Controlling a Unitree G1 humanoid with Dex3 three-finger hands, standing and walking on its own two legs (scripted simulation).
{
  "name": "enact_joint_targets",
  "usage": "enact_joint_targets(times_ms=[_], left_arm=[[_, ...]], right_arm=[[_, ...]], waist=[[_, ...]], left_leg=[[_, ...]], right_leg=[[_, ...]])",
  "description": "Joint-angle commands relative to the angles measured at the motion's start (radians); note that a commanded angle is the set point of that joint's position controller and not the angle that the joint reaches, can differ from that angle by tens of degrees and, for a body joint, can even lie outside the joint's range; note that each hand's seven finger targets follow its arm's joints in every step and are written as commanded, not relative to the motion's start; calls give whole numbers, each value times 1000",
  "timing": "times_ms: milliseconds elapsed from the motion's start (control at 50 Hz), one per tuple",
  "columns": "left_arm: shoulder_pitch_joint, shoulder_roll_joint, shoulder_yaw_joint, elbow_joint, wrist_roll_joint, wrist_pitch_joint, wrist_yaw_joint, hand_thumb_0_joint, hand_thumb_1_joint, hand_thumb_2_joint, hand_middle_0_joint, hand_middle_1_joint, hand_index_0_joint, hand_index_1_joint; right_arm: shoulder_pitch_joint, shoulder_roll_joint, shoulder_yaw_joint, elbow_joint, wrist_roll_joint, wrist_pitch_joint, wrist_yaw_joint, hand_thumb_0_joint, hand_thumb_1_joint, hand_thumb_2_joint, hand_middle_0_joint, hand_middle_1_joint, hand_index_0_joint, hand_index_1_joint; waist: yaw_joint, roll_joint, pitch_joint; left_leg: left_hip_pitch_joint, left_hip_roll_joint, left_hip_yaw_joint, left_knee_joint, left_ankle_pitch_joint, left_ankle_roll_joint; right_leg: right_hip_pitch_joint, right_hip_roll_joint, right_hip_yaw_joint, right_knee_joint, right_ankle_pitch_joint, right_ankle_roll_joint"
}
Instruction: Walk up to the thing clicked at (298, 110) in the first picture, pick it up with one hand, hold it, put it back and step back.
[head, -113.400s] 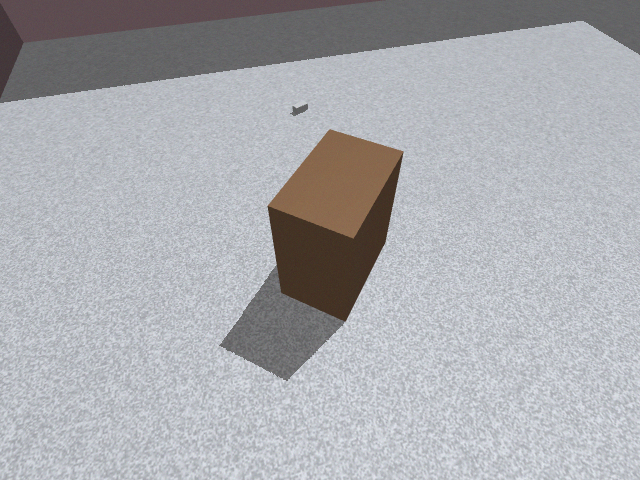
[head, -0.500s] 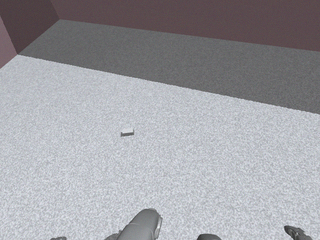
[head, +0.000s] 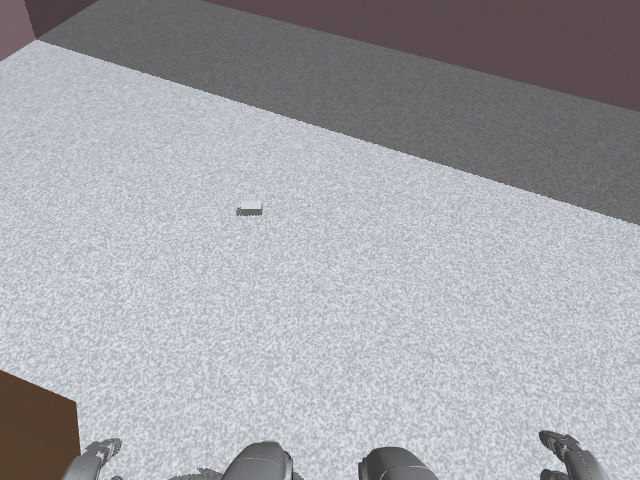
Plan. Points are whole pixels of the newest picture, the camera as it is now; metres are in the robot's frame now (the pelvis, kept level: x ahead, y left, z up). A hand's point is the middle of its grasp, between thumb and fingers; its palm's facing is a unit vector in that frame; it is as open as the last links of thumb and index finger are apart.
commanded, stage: step back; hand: left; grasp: from above
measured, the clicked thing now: (251, 208) +1.02 +0.32 -0.74
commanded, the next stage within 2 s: stand in 1.04 s
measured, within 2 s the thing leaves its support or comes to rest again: neither
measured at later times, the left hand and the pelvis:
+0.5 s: hand out of the picture -0.03 +0.29 -0.14, palm faces +0.04 -0.91 -0.42, open 7.4 cm; pelvis -0.07 +0.00 +0.00, yaw +1 degrees
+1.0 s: hand out of the picture +0.06 +0.26 -0.14, palm faces +0.04 -0.92 -0.39, open 7.4 cm; pelvis -0.03 +0.00 +0.00, yaw +2 degrees
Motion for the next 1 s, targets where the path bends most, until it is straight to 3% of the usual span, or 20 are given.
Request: enact_joint_targets(times_ms=[0,60,80,120,140,180,220,300,380,420,440,480,560,640,700,740,760,780,920,980], left_arm=[[48,172,35,-29,7,-70,4,0,900,900,-200,-300,-200,-300],[152,199,58,62,32,-100,10,0,900,900,-200,-300,-200,-300],[126,253,68,47,43,-105,12,0,900,900,-200,-300,-200,-300],[-25,374,88,-8,49,-98,13,0,900,900,-200,-300,-200,-300],[-82,320,76,-19,42,-104,12,0,900,900,-200,-300,-200,-300],[-73,228,59,-3,31,-115,14,0,900,900,-200,-300,-200,-300],[46,223,58,33,28,-120,9,0,900,900,-200,-300,-200,-300],[89,258,76,32,32,-109,-1,0,900,900,-200,-300,-200,-300],[38,263,58,9,22,-88,-11,0,900,900,-200,-300,-200,-300],[42,174,22,-6,19,-87,-14,0,900,900,-200,-300,-200,-300],[13,117,5,-28,5,-88,-17,0,900,900,-200,-300,-200,-300],[-34,243,39,-14,15,-87,-9,0,900,900,-200,-300,-200,-300],[46,206,37,31,12,-100,-31,0,900,900,-200,-300,-200,-300],[43,174,33,45,7,-109,-32,0,900,900,-200,-300,-200,-300],[101,174,43,98,8,-117,-12,0,900,900,-200,-300,-200,-300],[103,232,57,99,21,-123,5,0,900,900,-200,-300,-200,-300],[67,303,63,81,25,-126,9,0,900,900,-200,-300,-200,-300],[-37,332,65,54,26,-121,6,0,900,900,-200,-300,-200,-300],[-77,251,47,74,14,-124,2,0,900,900,-200,-300,-200,-300],[-116,203,27,73,-3,-107,2,0,900,900,-200,-300,-200,-300]], right_arm=[[21,-256,-87,-62,-1,-16,-2,0,-900,-900,200,300,200,300],[26,-220,-76,-44,5,7,5,0,-900,-900,200,300,200,300],[24,-150,-52,-60,18,0,7,0,-900,-900,200,300,200,300],[-72,-233,-81,-54,13,-8,-6,0,-900,-900,200,300,200,300],[-65,-256,-89,-38,20,-8,2,0,-900,-900,200,300,200,300],[0,-208,-69,12,35,-24,9,0,-900,-900,200,300,200,300],[-12,-173,-47,9,30,-36,8,0,-900,-900,200,300,200,300],[-31,-181,-52,7,14,-57,15,0,-900,-900,200,300,200,300],[52,-181,-71,53,16,-76,20,0,-900,-900,200,300,200,300],[152,-225,-96,86,7,-89,11,0,-900,-900,200,300,200,300],[185,-304,-116,87,1,-91,8,0,-900,-900,200,300,200,300],[177,-349,-126,77,10,-86,10,0,-900,-900,200,300,200,300],[84,-254,-93,48,9,-98,12,0,-900,-900,200,300,200,300],[56,-235,-84,36,5,-89,14,0,-900,-900,200,300,200,300],[-3,-197,-60,23,25,-64,14,0,-900,-900,200,300,200,300],[28,-123,-30,20,36,-59,8,0,-900,-900,200,300,200,300],[53,-116,-30,33,34,-49,1,0,-900,-900,200,300,200,300],[86,-198,-57,68,27,-41,-5,0,-900,-900,200,300,200,300],[119,-176,-47,130,28,-57,-3,0,-900,-900,200,300,200,300],[137,-176,-57,168,19,-71,-8,0,-900,-900,200,300,200,300]], waist=[[-49,243,-213],[0,107,-194],[-1,-75,-145],[42,-171,2],[2,-100,71],[-27,-46,26],[22,-117,-64],[65,-184,-61],[9,-147,-97],[-44,27,-182],[-62,233,-175],[-76,126,-65],[-18,168,-23],[-21,214,-61],[35,156,-110],[46,-30,-152],[40,-134,-141],[11,-100,-94],[0,-144,-166],[-32,-99,-223]], left_leg=[[245,218,-236,-174,-203,190],[14,127,-132,38,-211,101],[-187,26,-70,188,-269,31],[-76,16,-198,348,-308,-33],[-46,33,-228,382,-252,-32],[-130,-53,-178,340,-152,-33],[-125,-48,-135,270,-172,-34],[-131,-23,-45,95,-232,-41],[126,-46,37,-134,-142,-15],[390,59,-164,-241,-141,29],[452,263,-508,-338,-346,127],[212,365,-593,-390,-538,258],[153,212,-308,-351,-308,163],[77,192,-206,-274,-125,159],[-60,130,-112,-98,-111,87],[-179,35,-72,84,-205,15],[-151,-35,-74,225,-340,-17],[-32,3,-104,316,-380,-30],[15,20,-38,97,-271,-20],[205,29,-49,-155,89,-8]], right_leg=[[35,-56,-77,-443,-63,0],[313,-59,-22,-788,143,-45],[331,-212,273,-803,3,-91],[-152,-485,562,-885,-356,-274],[-206,-442,463,-886,-341,-241],[65,-264,160,-773,117,-151],[199,-242,114,-718,327,-134],[300,-287,128,-710,229,-163],[165,-279,66,-635,211,-158],[-20,-187,-33,-375,236,-95],[-242,-45,-147,-178,1,-47],[-207,-107,-30,-73,-109,-54],[-147,-126,-68,-181,49,-43],[33,-105,-117,-399,100,-24],[294,-46,-168,-599,285,-20],[392,-192,89,-689,234,-64],[225,-404,388,-829,-12,-161],[48,-474,444,-830,-94,-255],[181,-330,132,-667,362,-169],[144,-253,-10,-512,609,-92]])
